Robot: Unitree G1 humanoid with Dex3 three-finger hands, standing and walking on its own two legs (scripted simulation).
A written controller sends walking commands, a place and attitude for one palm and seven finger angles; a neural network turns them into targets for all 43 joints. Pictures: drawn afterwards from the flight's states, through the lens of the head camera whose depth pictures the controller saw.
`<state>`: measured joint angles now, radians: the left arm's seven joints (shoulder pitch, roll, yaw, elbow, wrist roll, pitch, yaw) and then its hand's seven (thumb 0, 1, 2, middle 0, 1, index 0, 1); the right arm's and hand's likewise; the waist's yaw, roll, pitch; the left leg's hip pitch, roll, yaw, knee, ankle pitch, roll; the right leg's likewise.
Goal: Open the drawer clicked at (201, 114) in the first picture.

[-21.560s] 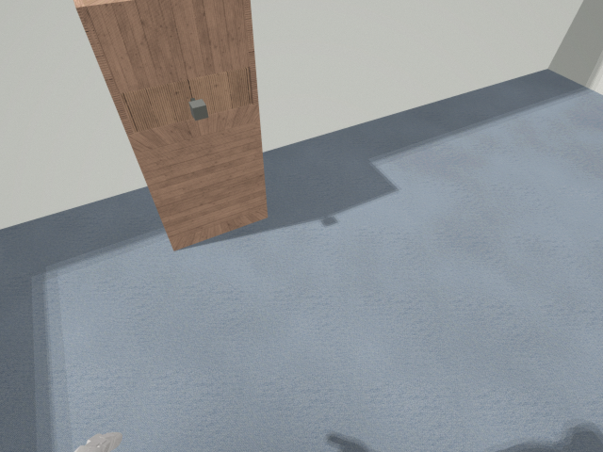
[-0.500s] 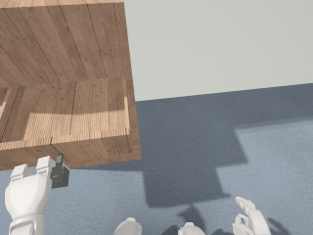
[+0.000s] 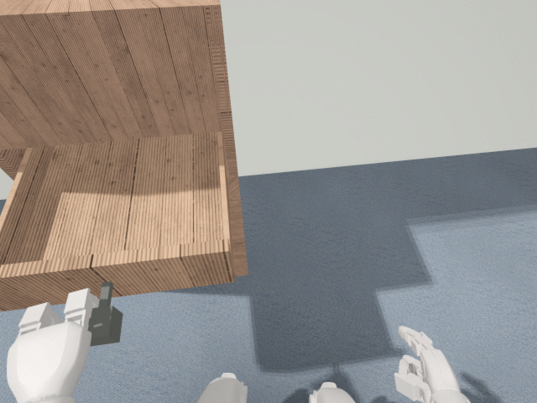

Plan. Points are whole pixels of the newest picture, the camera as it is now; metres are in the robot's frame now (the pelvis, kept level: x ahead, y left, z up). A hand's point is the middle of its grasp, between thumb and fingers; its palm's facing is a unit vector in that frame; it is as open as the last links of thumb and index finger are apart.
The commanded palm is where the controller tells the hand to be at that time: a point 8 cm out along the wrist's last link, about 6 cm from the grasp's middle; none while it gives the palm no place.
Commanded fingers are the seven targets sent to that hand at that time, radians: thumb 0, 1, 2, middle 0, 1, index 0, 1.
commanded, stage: pull the drawer open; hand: left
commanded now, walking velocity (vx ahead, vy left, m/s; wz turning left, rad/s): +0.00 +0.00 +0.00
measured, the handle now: (103, 311) +0.24 +0.27 -0.03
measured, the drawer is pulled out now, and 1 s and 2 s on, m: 0.25 0.29 0.29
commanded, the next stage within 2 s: open the thumb to release the handle in 0.80 s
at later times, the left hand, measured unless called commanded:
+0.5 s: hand (67, 388) +0.14 +0.29 -0.04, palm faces -0.07 -0.03 -1.00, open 5.6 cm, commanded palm +0.10 +0.26 +0.00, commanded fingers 0.00 0.90 0.90 -0.40 -1.35 -0.40 -1.35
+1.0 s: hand (66, 389) +0.14 +0.29 -0.04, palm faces -0.02 +0.01 -1.00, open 5.4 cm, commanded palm +0.12 +0.28 +0.00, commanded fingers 0.00 0.48 0.72 -0.37 -1.30 -0.37 -1.30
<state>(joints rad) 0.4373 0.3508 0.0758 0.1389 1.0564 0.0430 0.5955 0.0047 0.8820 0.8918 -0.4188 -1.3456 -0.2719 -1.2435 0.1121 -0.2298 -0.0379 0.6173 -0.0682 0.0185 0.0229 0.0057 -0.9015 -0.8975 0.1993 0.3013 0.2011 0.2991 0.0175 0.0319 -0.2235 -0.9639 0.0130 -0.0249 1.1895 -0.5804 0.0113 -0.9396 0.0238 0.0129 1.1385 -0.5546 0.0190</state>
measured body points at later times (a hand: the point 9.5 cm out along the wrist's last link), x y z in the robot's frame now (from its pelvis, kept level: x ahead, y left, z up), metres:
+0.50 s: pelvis +0.00 -0.01 -0.01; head +0.07 -0.01 +0.44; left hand +0.14 +0.28 +0.02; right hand +0.21 -0.23 -0.10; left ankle -0.01 +0.11 -0.65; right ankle -0.01 -0.14 -0.65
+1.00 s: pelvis -0.01 -0.01 -0.01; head +0.07 -0.01 +0.43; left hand +0.14 +0.29 +0.01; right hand +0.21 -0.24 -0.12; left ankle -0.01 +0.11 -0.65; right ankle -0.01 -0.14 -0.65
